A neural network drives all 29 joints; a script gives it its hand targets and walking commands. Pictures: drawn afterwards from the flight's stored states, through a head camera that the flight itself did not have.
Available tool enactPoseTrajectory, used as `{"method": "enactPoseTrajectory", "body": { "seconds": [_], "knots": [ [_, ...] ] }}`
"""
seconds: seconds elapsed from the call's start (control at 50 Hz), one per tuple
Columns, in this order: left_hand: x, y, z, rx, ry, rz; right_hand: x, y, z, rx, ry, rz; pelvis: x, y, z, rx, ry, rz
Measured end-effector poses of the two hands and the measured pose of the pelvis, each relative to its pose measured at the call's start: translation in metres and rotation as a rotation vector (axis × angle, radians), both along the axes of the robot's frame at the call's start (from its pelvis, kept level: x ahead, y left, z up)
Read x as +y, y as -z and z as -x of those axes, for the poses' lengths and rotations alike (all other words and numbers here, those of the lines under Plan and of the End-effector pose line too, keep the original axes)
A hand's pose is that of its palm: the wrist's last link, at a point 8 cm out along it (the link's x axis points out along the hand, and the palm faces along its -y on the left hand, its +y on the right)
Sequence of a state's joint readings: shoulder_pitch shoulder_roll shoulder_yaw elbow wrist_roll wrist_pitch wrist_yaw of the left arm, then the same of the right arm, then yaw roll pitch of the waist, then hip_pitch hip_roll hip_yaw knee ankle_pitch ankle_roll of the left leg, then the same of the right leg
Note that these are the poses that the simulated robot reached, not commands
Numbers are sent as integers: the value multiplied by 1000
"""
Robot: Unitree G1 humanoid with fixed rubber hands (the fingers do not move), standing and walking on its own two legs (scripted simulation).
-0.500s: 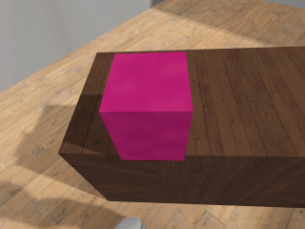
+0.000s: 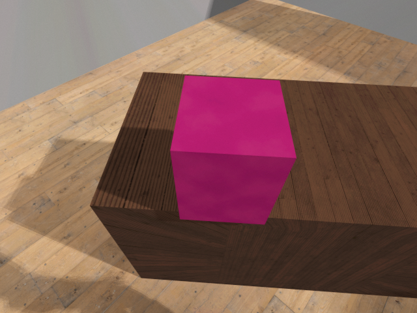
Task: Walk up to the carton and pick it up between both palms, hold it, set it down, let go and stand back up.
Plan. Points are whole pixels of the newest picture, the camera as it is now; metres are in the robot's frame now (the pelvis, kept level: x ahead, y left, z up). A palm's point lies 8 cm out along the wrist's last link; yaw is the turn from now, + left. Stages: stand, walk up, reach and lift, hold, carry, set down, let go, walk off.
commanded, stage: walk up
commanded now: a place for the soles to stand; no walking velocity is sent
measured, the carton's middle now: (226, 153) +0.42 -0.01 +0.04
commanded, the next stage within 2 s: reach and lift in 1.12 s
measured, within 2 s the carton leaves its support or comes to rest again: neither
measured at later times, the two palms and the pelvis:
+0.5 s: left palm out of the picture +0.00 +0.24 -0.14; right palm out of the picture +0.03 -0.27 -0.13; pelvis -0.01 -0.01 +0.00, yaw +2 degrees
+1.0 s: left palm out of the picture +0.01 +0.24 -0.14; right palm out of the picture +0.05 -0.27 -0.13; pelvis +0.00 -0.02 +0.00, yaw +5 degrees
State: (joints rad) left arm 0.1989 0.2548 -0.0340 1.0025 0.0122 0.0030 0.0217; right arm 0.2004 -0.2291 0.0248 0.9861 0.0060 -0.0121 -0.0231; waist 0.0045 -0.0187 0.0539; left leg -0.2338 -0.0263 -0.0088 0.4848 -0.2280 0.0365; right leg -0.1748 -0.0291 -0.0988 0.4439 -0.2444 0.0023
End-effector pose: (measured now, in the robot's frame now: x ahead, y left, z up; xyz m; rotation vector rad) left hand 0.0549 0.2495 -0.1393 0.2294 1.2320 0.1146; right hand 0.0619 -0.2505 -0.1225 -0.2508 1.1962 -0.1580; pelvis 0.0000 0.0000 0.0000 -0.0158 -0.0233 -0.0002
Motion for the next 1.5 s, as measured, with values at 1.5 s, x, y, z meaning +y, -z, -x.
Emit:
{"method": "enactPoseTrajectory", "body": {
  "seconds": [1.5],
  "knots": [
    [-42, -32, -96, -17, -55, 10, -42, -31, -95, -202, -69, -39, -34, 10, 7, -49, 11, -20]
  ]
}}
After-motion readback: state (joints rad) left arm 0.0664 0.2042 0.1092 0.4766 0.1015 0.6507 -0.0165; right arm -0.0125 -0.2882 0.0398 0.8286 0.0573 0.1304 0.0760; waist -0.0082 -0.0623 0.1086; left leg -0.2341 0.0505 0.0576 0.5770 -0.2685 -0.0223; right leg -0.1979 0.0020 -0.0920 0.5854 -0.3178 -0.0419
